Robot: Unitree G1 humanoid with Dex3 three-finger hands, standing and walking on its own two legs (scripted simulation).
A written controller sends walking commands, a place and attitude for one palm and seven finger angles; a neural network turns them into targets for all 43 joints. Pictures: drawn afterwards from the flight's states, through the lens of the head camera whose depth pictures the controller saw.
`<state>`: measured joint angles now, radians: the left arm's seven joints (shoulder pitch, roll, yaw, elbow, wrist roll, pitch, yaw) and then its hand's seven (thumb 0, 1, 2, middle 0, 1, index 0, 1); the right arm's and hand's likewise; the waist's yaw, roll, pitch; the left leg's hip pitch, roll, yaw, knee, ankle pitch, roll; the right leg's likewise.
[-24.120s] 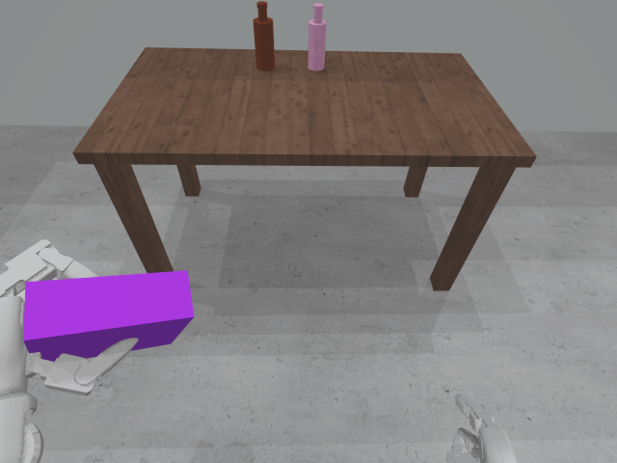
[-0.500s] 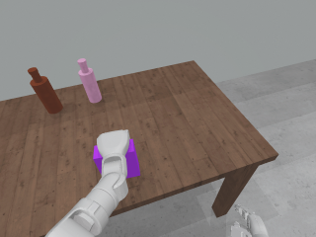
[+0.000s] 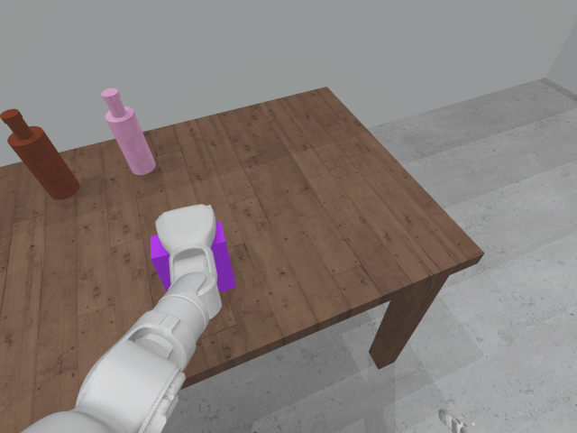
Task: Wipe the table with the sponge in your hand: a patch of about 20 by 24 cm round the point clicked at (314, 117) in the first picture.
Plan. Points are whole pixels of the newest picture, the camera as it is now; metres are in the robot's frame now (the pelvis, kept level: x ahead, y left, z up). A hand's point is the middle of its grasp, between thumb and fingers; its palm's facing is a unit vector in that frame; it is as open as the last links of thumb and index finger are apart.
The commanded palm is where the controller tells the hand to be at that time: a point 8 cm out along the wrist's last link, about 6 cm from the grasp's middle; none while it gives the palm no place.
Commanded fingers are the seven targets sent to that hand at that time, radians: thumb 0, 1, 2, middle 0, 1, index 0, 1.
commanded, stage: wipe forward along the third lane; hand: left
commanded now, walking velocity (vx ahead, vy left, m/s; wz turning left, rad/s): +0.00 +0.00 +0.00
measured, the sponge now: (198, 271) +0.38 +0.18 -0.04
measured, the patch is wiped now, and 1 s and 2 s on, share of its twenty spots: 0.80 1.00 1.00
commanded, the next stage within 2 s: wipe back along the third lane in 1.08 s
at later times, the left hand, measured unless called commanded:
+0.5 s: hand (190, 224) +0.45 +0.20 +0.01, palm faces -0.11 +0.00 -0.99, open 9.1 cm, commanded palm +0.43 +0.19 +0.03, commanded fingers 0.00 0.10 1.30 -1.20 -1.60 -1.20 -1.60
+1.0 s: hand (180, 206) +0.49 +0.23 +0.01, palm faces -0.11 +0.00 -0.99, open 9.1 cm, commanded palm +0.47 +0.22 +0.03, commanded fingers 0.00 0.10 1.30 -1.20 -1.60 -1.20 -1.60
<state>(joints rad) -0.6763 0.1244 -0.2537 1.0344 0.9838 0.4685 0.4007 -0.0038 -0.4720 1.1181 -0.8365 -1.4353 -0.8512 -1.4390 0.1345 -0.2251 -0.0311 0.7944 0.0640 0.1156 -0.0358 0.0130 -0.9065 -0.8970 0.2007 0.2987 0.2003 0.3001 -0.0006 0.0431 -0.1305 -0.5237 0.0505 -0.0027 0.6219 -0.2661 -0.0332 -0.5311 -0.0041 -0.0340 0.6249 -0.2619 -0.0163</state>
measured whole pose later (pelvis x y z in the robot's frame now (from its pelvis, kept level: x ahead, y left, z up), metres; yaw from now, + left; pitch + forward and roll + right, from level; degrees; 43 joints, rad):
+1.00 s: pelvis +0.00 +0.02 -0.01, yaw -2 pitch +18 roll -2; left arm -1.00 0.33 -0.10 1.30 1.01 0.43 0.38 0.00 -0.48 1.12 -0.84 -1.43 -0.85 -1.44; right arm 0.23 -0.24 -0.02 0.79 0.05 0.04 -0.01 0.01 -0.91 -0.90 0.20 0.30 0.20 0.30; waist -0.12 0.04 -0.14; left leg -0.75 0.06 0.01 0.75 -0.32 -0.01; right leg -0.74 0.00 -0.02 0.68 -0.27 0.01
